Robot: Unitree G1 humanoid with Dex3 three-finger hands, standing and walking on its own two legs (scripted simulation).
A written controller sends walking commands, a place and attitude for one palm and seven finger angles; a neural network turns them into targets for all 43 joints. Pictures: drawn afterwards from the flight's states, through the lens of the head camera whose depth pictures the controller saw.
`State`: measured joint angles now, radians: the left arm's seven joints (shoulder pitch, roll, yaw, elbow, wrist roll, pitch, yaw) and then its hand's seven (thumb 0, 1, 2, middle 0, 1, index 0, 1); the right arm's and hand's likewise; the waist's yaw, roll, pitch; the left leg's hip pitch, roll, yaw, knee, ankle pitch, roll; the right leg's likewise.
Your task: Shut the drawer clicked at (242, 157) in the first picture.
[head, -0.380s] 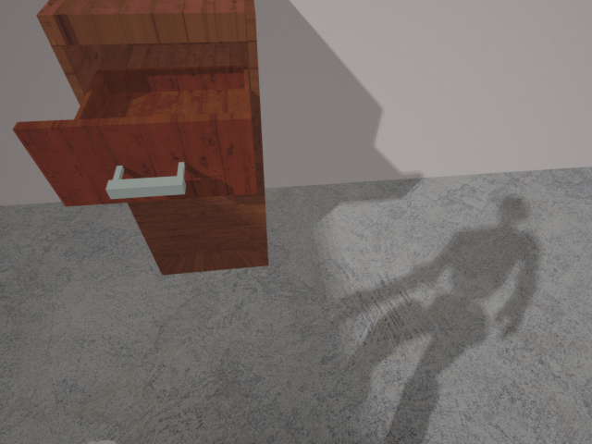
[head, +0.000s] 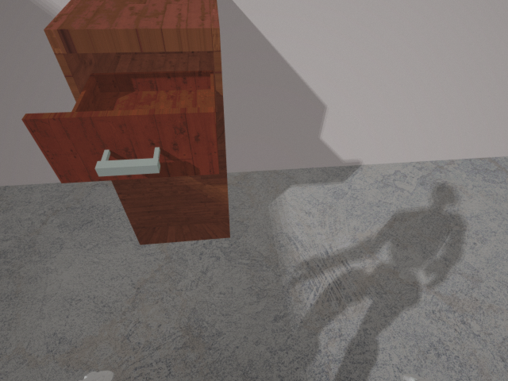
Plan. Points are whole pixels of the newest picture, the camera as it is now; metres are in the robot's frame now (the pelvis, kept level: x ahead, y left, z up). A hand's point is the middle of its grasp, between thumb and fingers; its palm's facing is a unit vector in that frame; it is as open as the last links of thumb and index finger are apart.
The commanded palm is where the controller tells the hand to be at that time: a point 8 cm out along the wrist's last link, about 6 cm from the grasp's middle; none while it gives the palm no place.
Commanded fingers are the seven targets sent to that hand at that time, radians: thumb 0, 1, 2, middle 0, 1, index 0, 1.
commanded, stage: stand and wait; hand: left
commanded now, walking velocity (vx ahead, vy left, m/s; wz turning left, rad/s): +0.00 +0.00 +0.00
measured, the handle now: (130, 160) +0.52 +0.31 +0.03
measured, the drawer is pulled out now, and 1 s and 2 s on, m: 0.29 0.29 0.29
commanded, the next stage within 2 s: look at it before walking up in 0.58 s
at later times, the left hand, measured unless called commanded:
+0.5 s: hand out of the picture +0.04 +0.22 -0.16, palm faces -0.04 -0.95 -0.32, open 7.3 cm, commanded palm none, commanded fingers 0.00 0.90 0.90 -0.20 -0.30 -0.20 -0.30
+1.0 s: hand out of the picture +0.05 +0.22 -0.16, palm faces -0.04 -0.95 -0.32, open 7.3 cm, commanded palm none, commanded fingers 0.00 0.90 0.90 -0.20 -0.30 -0.20 -0.30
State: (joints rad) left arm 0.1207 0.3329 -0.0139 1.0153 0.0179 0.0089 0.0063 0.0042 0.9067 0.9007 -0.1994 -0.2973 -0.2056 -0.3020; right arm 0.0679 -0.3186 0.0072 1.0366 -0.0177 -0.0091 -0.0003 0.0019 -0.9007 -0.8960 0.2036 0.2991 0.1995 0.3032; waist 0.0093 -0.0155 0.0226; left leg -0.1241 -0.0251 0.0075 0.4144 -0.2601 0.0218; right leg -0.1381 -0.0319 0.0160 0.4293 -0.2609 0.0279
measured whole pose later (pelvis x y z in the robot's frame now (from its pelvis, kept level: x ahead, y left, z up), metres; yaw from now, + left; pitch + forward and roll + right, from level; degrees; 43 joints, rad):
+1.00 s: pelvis -0.02 -0.02 +0.00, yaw +0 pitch -2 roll +0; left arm 0.15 0.33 -0.01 1.08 0.02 0.00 0.00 0.00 0.91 0.90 -0.20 -0.30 -0.21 -0.30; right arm 0.12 -0.31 0.01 1.12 -0.01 -0.01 0.00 0.00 -0.90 -0.90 0.20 0.30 0.20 0.30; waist 0.00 -0.01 0.04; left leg -0.13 0.01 0.00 0.36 -0.20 -0.01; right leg -0.15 0.00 0.01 0.37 -0.20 0.00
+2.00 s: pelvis -0.03 +0.00 -0.01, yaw +9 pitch +0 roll -1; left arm 0.33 0.22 0.03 1.04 0.03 0.01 0.02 0.00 0.91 0.90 -0.20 -0.30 -0.20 -0.30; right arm 0.29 -0.18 -0.02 1.06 -0.03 0.04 0.01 0.00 -0.91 -0.90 0.20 0.30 0.20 0.30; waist 0.02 -0.03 0.01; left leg -0.37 -0.01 -0.03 0.76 -0.42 0.03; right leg -0.22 -0.06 -0.13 0.53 -0.29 0.01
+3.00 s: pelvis +0.24 +0.06 -0.02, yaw +9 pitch -3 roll -1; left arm 0.23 0.19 0.05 1.03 0.02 0.03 0.04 -0.01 0.93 0.90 -0.20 -0.30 -0.20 -0.30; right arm 0.17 -0.16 -0.05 1.01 -0.02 0.01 -0.03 0.00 -0.92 -0.90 0.20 0.30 0.19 0.30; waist 0.02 -0.02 0.08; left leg -0.35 0.05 0.09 0.63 -0.22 0.01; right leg -0.27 -0.04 -0.13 0.63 -0.30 -0.01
